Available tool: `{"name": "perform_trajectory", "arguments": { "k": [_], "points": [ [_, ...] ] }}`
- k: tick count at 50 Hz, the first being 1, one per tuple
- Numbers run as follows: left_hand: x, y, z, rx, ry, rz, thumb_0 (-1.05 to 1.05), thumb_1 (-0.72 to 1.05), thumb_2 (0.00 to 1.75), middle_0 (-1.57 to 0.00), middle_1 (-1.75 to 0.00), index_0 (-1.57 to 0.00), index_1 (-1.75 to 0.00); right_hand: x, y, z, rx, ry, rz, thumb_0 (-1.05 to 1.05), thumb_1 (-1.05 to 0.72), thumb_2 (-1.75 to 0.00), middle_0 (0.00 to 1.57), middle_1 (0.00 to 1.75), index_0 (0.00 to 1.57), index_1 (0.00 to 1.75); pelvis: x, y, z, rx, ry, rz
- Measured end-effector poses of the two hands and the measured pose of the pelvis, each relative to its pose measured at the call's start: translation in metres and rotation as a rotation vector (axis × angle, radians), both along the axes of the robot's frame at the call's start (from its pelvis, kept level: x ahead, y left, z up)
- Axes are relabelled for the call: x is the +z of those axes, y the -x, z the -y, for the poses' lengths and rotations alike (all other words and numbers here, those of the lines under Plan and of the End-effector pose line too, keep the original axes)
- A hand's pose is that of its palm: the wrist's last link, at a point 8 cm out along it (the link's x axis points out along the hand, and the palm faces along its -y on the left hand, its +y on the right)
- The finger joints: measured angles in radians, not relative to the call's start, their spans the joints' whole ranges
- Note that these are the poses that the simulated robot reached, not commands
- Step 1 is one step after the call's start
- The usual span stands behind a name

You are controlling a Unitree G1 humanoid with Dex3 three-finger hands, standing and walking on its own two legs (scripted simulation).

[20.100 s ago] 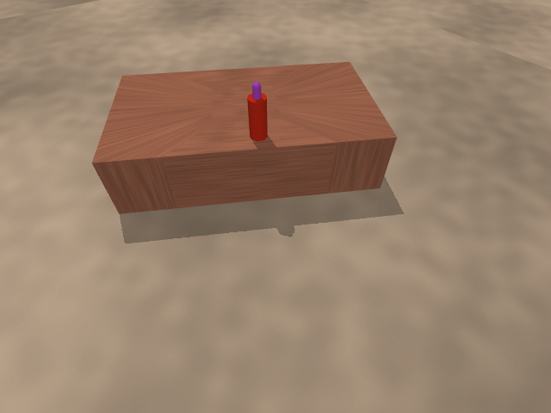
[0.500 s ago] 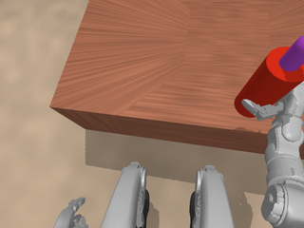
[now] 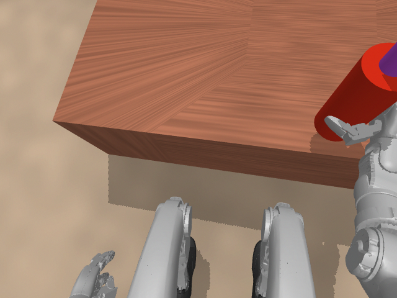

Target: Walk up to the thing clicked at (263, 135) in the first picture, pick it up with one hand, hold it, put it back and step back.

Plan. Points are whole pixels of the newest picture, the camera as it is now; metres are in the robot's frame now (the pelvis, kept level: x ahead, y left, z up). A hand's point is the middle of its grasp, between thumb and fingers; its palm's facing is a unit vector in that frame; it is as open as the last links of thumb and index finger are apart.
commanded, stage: lower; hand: right
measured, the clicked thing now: (367, 91) +0.47 -0.24 +0.03
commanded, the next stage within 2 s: loosen in 0.60 s
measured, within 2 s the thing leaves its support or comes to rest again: rests again in 0.44 s
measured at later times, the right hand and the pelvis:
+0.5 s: hand (344, 113) +0.48 -0.25 -0.07, palm faces +0.29 +0.96 -0.02, open 11.2 cm; pelvis -0.01 +0.00 -0.06, yaw +1 degrees
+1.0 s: hand (346, 112) +0.49 -0.25 -0.07, palm faces +0.30 +0.96 -0.01, open 11.5 cm; pelvis -0.02 +0.01 -0.08, yaw +0 degrees
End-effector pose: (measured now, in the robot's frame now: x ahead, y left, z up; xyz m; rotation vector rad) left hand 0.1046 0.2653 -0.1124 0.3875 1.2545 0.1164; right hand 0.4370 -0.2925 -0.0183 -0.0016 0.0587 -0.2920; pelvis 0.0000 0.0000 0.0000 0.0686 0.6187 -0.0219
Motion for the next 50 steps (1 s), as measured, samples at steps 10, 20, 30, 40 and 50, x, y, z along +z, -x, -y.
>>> {"name": "perform_trajectory", "arguments": {
  "k": [10,20,30,40,50],
  "points": [
    [-0.033,0.016,-0.005,0.012,-0.003,-0.049,0.01,0.89,0.91,-0.2,-0.3,-0.21,-0.3,-0.03,-0.004,-0.002,0.005,0.013,0.001,-0.01,0.58,-1.09,0.65,1.03,0.68,1.06,-0.03,0.006,-0.001,0.003,0.001,-0.005],
    [-0.051,0.025,-0.01,0.026,-0.01,-0.067,0.0,0.9,0.91,-0.2,-0.3,-0.21,-0.3,-0.043,-0.008,0.0,-0.009,0.013,0.003,-0.01,0.58,-1.09,0.65,1.04,0.67,1.06,-0.048,0.009,-0.004,0.011,0.003,-0.005],
    [-0.062,0.029,-0.015,0.022,-0.024,-0.076,0.0,0.9,0.9,-0.2,-0.3,-0.21,-0.3,-0.055,-0.009,0.004,-0.005,0.008,0.011,-0.01,0.58,-1.09,0.65,1.04,0.67,1.06,-0.062,0.011,-0.004,0.014,0.003,-0.004],
    [-0.075,0.029,-0.015,0.011,-0.019,-0.064,0.0,0.91,0.89,-0.21,-0.3,-0.21,-0.3,-0.055,-0.009,0.005,0.002,0.009,0.025,-0.01,0.59,-1.1,0.67,1.01,0.7,1.04,-0.073,0.016,-0.005,0.011,0.008,0.006],
    [-0.08,0.031,-0.017,0.015,-0.014,-0.057,0.0,0.93,0.88,-0.21,-0.31,-0.22,-0.29,-0.053,-0.012,0.006,-0.007,0.008,0.03,-0.01,0.57,-0.76,0.79,0.81,0.81,0.82,-0.078,0.017,-0.007,0.016,0.01,0.007]
  ]
}}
